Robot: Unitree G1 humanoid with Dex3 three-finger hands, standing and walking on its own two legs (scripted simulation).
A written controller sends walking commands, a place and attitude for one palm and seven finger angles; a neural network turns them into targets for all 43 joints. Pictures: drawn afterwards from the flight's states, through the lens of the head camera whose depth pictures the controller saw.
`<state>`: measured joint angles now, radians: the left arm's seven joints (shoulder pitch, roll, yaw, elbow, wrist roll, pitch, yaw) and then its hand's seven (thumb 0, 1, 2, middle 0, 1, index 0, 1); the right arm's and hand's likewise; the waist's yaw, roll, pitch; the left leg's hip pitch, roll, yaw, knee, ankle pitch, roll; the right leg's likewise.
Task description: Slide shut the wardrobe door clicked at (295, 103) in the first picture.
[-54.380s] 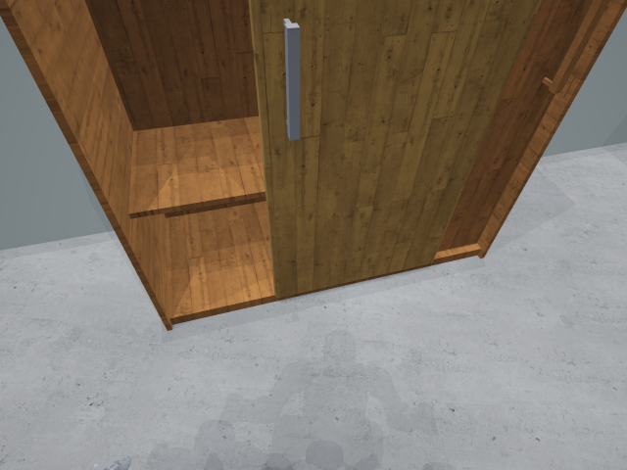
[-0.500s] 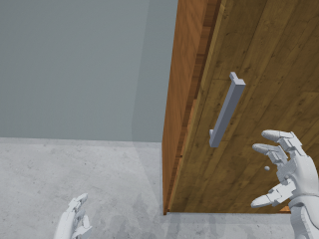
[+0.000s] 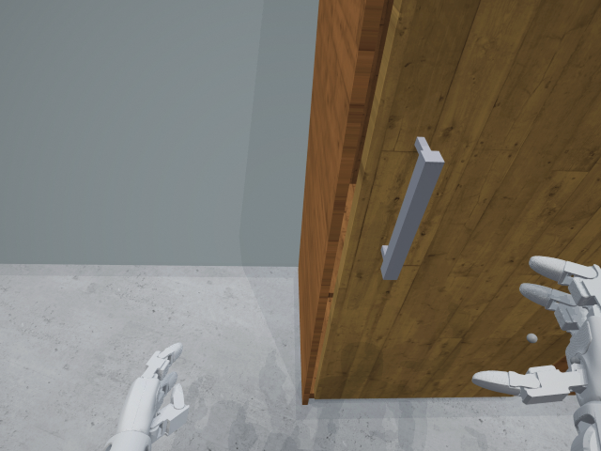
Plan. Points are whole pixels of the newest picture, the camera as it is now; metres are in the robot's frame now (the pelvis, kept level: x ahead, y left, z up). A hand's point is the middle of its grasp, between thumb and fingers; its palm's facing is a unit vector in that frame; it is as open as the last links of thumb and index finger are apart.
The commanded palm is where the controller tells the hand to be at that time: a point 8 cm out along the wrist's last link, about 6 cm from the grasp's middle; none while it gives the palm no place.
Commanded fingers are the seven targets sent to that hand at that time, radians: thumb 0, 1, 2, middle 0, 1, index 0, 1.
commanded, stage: draw the hand back to the body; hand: right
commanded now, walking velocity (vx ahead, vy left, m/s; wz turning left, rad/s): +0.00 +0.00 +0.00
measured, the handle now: (403, 214) +0.42 -0.15 +0.12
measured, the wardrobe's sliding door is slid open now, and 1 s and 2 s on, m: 0.01 0.01 0.01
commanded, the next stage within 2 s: step back with the hand held close in 0.90 s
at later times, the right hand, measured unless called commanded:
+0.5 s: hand (580, 330) +0.20 -0.26 +0.17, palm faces +0.44 +0.82 -0.37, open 9.0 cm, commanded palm +0.15 -0.30 +0.19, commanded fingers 0.00 -0.90 -0.90 0.20 0.30 0.20 0.30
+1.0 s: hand (585, 337) +0.19 -0.26 +0.17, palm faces +0.46 +0.81 -0.35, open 7.4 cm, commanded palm +0.15 -0.30 +0.19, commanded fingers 0.00 -0.90 -0.90 0.20 0.30 0.20 0.30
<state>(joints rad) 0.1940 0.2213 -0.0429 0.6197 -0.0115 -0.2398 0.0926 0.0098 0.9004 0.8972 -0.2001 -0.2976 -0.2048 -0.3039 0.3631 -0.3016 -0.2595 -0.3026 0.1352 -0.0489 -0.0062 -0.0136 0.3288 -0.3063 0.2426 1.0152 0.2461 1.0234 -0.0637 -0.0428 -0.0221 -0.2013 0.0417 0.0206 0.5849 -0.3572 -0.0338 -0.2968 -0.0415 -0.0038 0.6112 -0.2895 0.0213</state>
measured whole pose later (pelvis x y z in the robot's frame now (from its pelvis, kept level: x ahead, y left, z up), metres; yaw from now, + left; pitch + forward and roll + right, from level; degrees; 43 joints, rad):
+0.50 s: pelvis +0.01 +0.00 +0.01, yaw +1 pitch -4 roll +0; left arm 0.20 0.22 -0.02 0.65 0.00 -0.15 0.08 0.01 0.90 0.90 -0.20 -0.30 -0.21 -0.30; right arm 0.45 -0.34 -0.33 -0.39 0.08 -0.10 -0.10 0.00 -0.55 -0.73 0.22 0.50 0.22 0.51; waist -0.07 -0.05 0.00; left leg -0.08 0.05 0.00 0.46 -0.31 -0.04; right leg -0.17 -0.03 -0.03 0.49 -0.25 0.02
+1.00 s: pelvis +0.00 +0.00 +0.01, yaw +1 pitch -5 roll +0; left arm 0.19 0.21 -0.01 0.66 0.00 -0.15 0.09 0.01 0.90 0.90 -0.20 -0.30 -0.20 -0.30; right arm 0.44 -0.33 -0.35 -0.38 0.08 -0.11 -0.10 0.01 -0.89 -0.90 0.21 0.30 0.21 0.31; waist -0.08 -0.05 0.02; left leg -0.06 0.04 0.01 0.43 -0.29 -0.03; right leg -0.15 -0.05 -0.02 0.46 -0.23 0.02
